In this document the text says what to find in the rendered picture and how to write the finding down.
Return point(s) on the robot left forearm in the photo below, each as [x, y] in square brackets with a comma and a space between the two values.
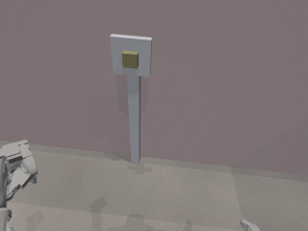
[5, 215]

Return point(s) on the robot right hand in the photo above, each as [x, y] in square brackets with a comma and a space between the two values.
[247, 226]

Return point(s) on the button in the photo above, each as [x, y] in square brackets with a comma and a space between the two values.
[130, 59]

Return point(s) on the robot left hand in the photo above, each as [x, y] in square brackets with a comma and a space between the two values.
[17, 159]

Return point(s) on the panel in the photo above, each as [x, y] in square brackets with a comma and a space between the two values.
[143, 45]

